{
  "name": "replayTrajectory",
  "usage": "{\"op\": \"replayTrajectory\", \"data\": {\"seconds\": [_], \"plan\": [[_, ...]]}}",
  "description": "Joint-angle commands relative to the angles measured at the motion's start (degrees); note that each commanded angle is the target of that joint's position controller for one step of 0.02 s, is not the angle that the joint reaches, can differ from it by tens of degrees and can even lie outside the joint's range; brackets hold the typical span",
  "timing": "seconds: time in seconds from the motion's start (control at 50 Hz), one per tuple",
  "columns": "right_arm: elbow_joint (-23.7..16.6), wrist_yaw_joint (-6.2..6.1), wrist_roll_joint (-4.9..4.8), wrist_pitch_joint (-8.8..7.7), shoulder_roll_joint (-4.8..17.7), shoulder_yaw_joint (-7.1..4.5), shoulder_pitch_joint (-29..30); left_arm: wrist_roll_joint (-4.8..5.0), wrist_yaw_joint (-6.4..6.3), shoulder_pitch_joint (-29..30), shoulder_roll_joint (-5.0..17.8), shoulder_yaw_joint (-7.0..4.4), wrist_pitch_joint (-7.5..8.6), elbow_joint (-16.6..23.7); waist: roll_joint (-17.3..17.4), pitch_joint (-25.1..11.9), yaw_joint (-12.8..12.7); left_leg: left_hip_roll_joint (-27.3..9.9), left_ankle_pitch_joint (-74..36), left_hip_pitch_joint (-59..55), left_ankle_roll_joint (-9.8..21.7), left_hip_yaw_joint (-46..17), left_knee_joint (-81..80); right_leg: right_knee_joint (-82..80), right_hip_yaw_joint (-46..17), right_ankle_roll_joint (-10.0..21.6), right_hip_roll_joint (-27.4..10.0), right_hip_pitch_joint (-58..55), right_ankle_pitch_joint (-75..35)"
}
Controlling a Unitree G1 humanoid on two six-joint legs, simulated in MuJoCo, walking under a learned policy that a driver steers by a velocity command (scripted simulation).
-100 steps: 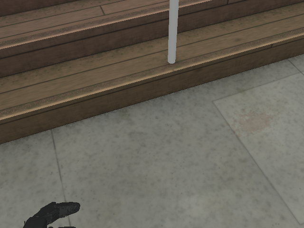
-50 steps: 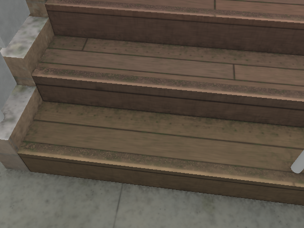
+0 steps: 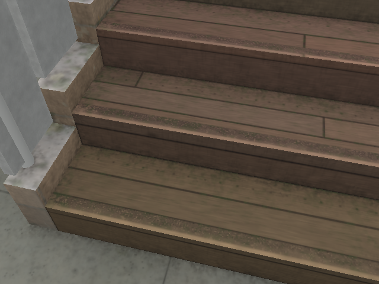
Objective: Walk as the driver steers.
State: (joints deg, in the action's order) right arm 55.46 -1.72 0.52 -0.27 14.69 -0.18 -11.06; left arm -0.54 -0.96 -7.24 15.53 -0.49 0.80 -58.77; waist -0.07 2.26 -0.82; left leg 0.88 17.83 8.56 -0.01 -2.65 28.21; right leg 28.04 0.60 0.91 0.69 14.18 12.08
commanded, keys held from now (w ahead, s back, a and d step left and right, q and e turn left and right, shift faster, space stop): no key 0.48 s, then w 0.52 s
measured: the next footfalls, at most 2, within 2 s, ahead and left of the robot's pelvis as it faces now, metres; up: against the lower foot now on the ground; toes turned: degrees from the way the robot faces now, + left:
left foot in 1.20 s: +0.40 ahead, +0.08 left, +0.00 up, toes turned +1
right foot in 1.76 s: +0.71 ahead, -0.14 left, +0.17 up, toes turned -7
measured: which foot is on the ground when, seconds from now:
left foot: down 0.00-0.78, up 0.80-1.00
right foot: down 0.00-1.00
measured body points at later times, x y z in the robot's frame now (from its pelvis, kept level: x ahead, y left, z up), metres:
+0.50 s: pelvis +0.00 +0.00 +0.00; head +0.01 +0.00 +0.45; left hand +0.07 +0.26 -0.14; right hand +0.04 -0.26 -0.15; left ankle -0.03 +0.12 -0.74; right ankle +0.03 -0.11 -0.74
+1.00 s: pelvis +0.13 -0.03 +0.01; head +0.14 -0.04 +0.46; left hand +0.06 +0.21 -0.13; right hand +0.27 -0.30 -0.11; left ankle +0.19 +0.12 -0.66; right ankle +0.04 -0.11 -0.74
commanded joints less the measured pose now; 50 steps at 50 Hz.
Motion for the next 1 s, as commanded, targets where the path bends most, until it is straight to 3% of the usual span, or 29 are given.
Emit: {"op": "replayTrajectory", "data": {"seconds": [0.02,0.48,0.5,0.52,0.56,0.58,0.62,0.66,0.68,0.72,0.74,0.76,0.78,0.8,0.82,0.84,0.86,0.88,0.9,0.92,0.96,1.0], "plan": [[-1.4,-0.21,-0.01,-0.56,6.8,-1.13,-0.7,0.03,-0.33,1.0,6.7,-1.17,0.37,1.4,0.6,-2.0,0.1,-2.4,-9.0,5.2,1.0,-1.9,-5.6,-3.8,-3.3,1.3,-2.8,-5.0,-6.9],[2.0,-0.51,-0.10,-1.07,5.7,-0.16,-3.8,0.15,-0.74,-0.6,5.4,-0.91,-0.03,-2.0,0.0,-1.2,0.2,-1.9,-5.5,6.6,0.5,-0.6,-6.3,-5.0,-3.9,1.8,-2.6,-4.1,-3.7],[2.7,-0.52,-0.14,-1.03,5.1,-0.05,-5.1,0.15,-0.77,-1.5,4.9,-0.81,-0.09,-2.6,-0.2,-2.5,0.3,-1.3,-0.4,6.1,0.7,0.1,-6.4,-5.4,-3.6,1.9,-2.1,-4.6,2.6],[3.4,-0.24,0.98,-0.14,3.0,0.69,-6.5,-0.56,-0.26,-4.2,3.7,-0.48,-0.87,-4.0,0.5,-2.3,0.1,-3.5,6.9,6.2,2.4,-3.9,-8.2,-7.0,-6.9,2.6,-4.3,-3.4,10.8],[2.5,0.19,1.02,0.56,5.4,-0.03,-5.6,-0.70,0.32,-3.8,5.5,-1.35,-1.54,-3.4,0.5,2.5,0.3,-2.9,20.0,9.0,4.5,-5.2,-8.4,-6.2,-6.8,3.9,-2.6,1.6,24.5],[2.3,0.30,0.96,0.55,6.0,-0.27,-5.9,-0.79,0.56,-3.2,5.3,-1.54,-1.48,-2.8,0.8,4.3,0.5,-3.5,22.8,9.9,5.4,-6.6,-9.0,-5.5,-6.8,4.2,-2.4,3.4,26.1],[2.7,0.23,0.76,0.09,6.3,-0.65,-7.9,-0.89,1.00,-1.9,3.7,-1.50,-0.72,-1.6,3.3,4.8,1.5,-6.0,23.7,7.0,7.0,-11.1,-11.6,-1.8,-5.4,3.8,-1.2,6.8,21.9],[3.9,0.04,0.63,-0.47,8.4,-1.82,-11.0,-1.54,1.66,-0.2,2.0,-1.35,0.56,-0.1,8.6,4.1,2.5,-11.9,24.9,1.0,9.8,-19.4,-17.3,6.1,0.6,2.3,1.6,11.1,11.8],[4.1,0.02,0.50,-0.66,9.1,-2.34,-10.7,-1.83,1.90,-0.1,1.9,-1.33,1.19,0.6,9.8,4.8,2.2,-14.6,24.5,1.0,11.1,-21.6,-18.7,8.1,1.8,2.4,0.8,11.5,9.6],[3.6,0.36,0.51,-0.83,8.4,-2.61,-8.4,-1.32,2.24,-2.6,1.7,-1.48,2.36,0.8,8.7,5.8,0.0,-13.7,23.1,5.2,10.8,-19.2,-17.0,3.3,2.2,3.4,0.2,5.9,11.7],[1.1,-0.49,-2.91,-1.99,10.4,-3.17,-4.6,2.93,1.13,-7.3,3.0,-2.07,4.01,-1.2,7.9,6.6,-2.5,-11.5,16.8,10.9,8.8,-16.3,-13.4,0.6,-0.5,3.8,-0.3,-1.6,9.5],[-0.6,-0.60,-3.31,-3.02,7.8,-2.52,-1.2,3.17,0.84,-13.3,4.8,-2.62,5.05,-3.3,2.8,5.5,-5.1,-7.2,9.1,16.1,6.4,-10.1,-6.4,-3.6,-5.2,4.8,-2.2,-8.8,10.1],[-2.6,-0.48,-2.57,-4.39,4.1,-1.64,1.1,2.81,0.77,-21.7,8.8,-4.08,5.79,-5.6,-9.0,3.2,-7.6,0.1,2.0,25.5,2.8,-0.2,11.1,-11.1,-19.5,8.6,-9.8,-19.6,12.6],[-4.2,-0.55,-1.84,-5.93,4.0,-1.55,0.0,1.92,1.19,-28.3,11.9,-4.77,6.39,-6.5,-16.8,-1.8,-8.3,2.7,10.6,34.0,1.2,0.5,27.2,-17.3,-38.9,13.9,-20.4,-28.3,10.0],[-3.7,0.11,-2.71,-6.87,5.6,-2.05,-1.1,0.92,1.30,-24.2,8.5,-3.64,7.05,-5.6,-9.5,-0.4,-5.0,-0.1,10.6,37.8,2.1,-3.7,36.8,-16.9,-38.9,14.4,-22.1,-27.2,7.2],[-3.4,0.90,-3.21,-7.45,5.1,-1.98,-1.4,0.64,1.47,-19.9,6.6,-3.14,7.46,-3.9,-5.7,1.7,-3.1,-2.6,5.8,39.6,3.6,-4.5,40.4,-16.5,-33.1,13.5,-20.7,-24.7,3.1],[-3.4,1.31,-2.89,-7.76,5.1,-2.23,-0.9,0.67,1.73,-17.2,5.9,-2.78,7.41,-2.9,-3.4,2.6,-1.9,-4.8,1.2,40.6,4.3,-3.3,40.9,-17.0,-27.4,12.1,-18.8,-23.2,-1.6],[-3.8,1.57,-2.24,-7.81,6.1,-2.79,0.4,0.63,1.99,-16.0,4.5,-2.19,6.98,-2.3,-2.1,2.9,-1.4,-6.3,-2.3,40.6,4.5,-2.1,39.7,-17.3,-21.6,10.5,-16.8,-22.1,-10.3],[-4.2,1.88,-1.80,-7.59,5.9,-3.10,1.1,0.48,1.99,-16.4,3.3,-1.67,6.38,-2.3,-2.8,2.1,-1.1,-7.1,-4.4,38.6,4.1,-0.6,38.8,-17.5,-16.5,9.2,-14.6,-20.8,-17.1],[-4.5,2.31,-1.54,-7.16,4.6,-2.99,1.0,0.39,1.81,-17.7,2.4,-1.29,5.74,-2.7,-3.9,1.2,-1.0,-7.3,-5.7,37.1,3.5,0.8,37.8,-17.6,-13.0,8.6,-13.0,-20.1,-21.8],[-6.2,2.81,-1.31,-6.38,2.9,-2.52,3.6,0.43,1.03,-18.0,2.9,-0.89,4.91,-2.5,-3.5,1.8,-0.7,-6.9,-9.0,34.6,1.7,3.4,33.0,-19.3,-8.5,8.9,-10.7,-15.6,-25.5],[-9.4,2.48,-1.14,-6.13,1.6,-1.65,10.4,0.32,0.13,-16.7,4.9,-0.99,4.58,-1.6,-2.5,4.0,-1.5,-5.6,-13.3,30.7,0.2,5.4,21.3,-21.1,-5.5,8.7,-8.9,-9.8,-26.3]]}}
Velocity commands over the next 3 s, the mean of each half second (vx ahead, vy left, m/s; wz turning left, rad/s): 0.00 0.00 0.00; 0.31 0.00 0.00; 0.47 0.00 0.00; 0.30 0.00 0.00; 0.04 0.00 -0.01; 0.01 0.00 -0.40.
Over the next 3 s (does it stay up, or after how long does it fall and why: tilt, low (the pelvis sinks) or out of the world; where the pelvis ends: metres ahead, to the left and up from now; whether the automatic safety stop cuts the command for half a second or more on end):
stays up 0.69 -0.09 0.17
